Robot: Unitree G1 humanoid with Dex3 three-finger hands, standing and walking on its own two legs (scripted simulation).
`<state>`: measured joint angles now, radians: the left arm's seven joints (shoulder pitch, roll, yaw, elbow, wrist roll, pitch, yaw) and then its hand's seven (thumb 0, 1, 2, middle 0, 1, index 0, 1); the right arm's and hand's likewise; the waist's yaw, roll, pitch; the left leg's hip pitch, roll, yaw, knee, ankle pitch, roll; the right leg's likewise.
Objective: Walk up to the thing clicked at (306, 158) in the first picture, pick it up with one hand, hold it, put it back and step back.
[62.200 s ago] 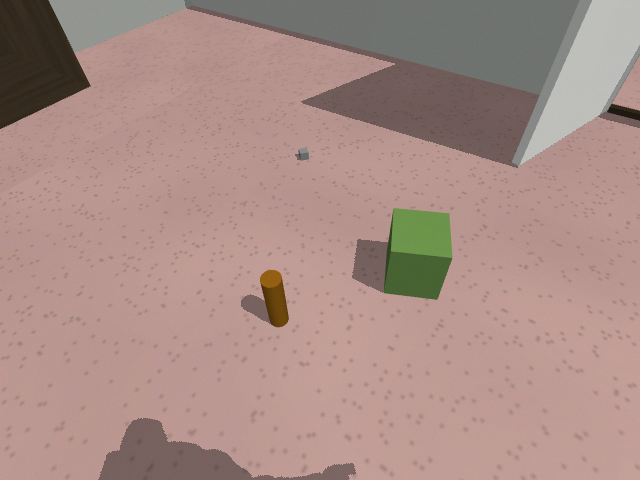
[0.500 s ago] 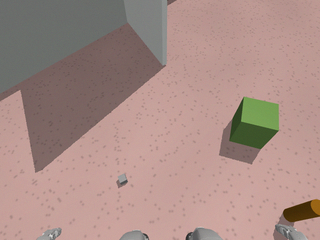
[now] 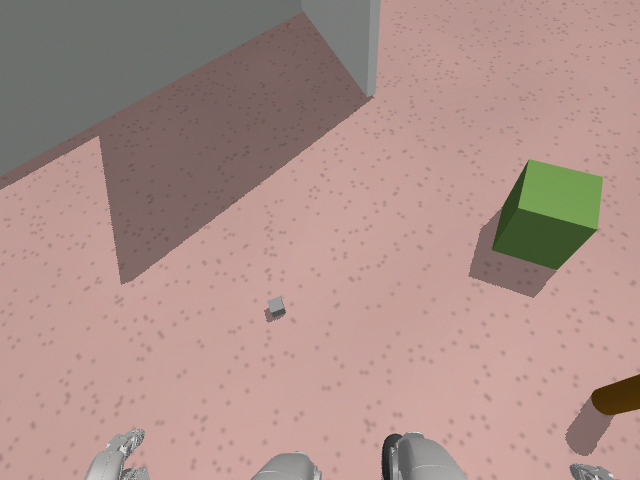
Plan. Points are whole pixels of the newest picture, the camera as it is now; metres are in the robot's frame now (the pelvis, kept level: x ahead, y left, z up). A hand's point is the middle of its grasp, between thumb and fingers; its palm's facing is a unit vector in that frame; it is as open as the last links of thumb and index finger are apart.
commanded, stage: step back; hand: left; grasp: from above
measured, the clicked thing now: (276, 306) +0.60 +0.24 -0.73
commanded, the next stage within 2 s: none
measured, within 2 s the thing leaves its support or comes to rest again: neither
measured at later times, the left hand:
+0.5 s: hand out of the picture -0.06 +0.29 -0.15, palm faces -0.12 -0.90 -0.42, open 7.4 cm
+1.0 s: hand out of the picture -0.16 +0.30 -0.14, palm faces -0.07 -0.93 -0.36, open 7.4 cm
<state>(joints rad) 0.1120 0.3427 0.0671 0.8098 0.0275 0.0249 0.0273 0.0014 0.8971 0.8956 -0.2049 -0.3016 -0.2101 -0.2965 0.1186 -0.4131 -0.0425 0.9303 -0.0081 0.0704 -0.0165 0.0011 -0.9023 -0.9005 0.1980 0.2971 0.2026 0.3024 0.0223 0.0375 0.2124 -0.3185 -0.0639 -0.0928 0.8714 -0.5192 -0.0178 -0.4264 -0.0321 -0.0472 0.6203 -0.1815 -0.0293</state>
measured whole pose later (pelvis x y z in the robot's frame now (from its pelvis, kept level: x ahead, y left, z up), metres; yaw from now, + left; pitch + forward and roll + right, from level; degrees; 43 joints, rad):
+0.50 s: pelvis -0.16 +0.03 -0.01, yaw -7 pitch -3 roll -1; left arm 0.20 0.37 0.08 0.89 0.02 0.03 0.01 0.00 0.90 0.90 -0.20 -0.30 -0.21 -0.30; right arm 0.04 -0.39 -0.05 0.82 -0.02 0.06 0.01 0.00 -0.90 -0.90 0.20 0.30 0.21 0.30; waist 0.02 0.05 0.21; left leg -0.43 0.06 0.06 0.67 -0.20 0.02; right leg -0.21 0.04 0.04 0.65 -0.40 0.01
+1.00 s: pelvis -0.31 +0.05 +0.01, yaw -4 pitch -2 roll -1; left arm 0.10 0.39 0.07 0.81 0.01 0.08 0.02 0.00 0.90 0.90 -0.20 -0.30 -0.21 -0.30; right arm 0.19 -0.35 -0.04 0.88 -0.04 0.04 0.00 0.00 -0.90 -0.90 0.20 0.30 0.21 0.30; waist -0.02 -0.04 0.16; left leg -0.28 -0.01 -0.04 0.60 -0.28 0.02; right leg -0.49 0.11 0.13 1.18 -0.51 -0.01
